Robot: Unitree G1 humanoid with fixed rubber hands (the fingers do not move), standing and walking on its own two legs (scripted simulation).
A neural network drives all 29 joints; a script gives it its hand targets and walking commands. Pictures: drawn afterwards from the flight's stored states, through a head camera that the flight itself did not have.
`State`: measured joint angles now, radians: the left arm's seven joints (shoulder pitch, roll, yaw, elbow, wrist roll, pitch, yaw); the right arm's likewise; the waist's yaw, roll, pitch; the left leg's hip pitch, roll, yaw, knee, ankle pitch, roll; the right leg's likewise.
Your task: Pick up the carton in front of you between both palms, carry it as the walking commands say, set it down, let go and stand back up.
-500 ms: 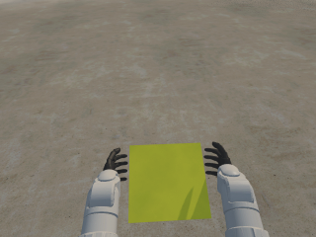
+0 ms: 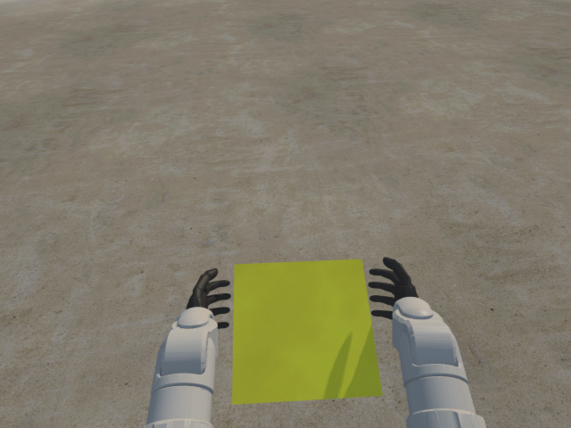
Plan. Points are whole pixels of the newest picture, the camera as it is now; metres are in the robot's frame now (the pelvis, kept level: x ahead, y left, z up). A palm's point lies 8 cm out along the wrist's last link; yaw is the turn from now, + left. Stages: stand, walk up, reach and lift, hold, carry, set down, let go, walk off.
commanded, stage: carry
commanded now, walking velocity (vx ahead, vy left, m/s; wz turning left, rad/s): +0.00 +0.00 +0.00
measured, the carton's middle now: (298, 334) +0.35 +0.00 -0.11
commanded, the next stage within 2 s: hold in 0.40 s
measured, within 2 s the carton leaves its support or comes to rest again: neither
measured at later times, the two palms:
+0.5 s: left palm (200, 324) +0.28 +0.14 +0.04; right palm (410, 315) +0.29 -0.15 +0.04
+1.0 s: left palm (211, 305) +0.31 +0.13 +0.05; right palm (426, 325) +0.26 -0.16 +0.06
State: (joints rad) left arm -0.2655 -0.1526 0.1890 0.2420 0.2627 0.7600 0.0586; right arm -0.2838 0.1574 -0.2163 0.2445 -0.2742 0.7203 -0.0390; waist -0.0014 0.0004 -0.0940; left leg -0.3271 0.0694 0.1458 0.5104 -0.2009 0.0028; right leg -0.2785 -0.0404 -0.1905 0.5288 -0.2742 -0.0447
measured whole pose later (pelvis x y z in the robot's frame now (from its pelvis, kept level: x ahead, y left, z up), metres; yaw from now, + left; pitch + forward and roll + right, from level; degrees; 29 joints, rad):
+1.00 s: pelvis -0.01 +0.03 +0.01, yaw -10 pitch -8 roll +0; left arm -0.33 -0.17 0.28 0.35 0.33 0.73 0.02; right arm -0.36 0.18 -0.32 0.38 -0.33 0.69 0.01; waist 0.00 -0.02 0.01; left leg -0.09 -0.03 -0.01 0.44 -0.21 0.03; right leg -0.10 0.02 0.04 0.45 -0.21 -0.01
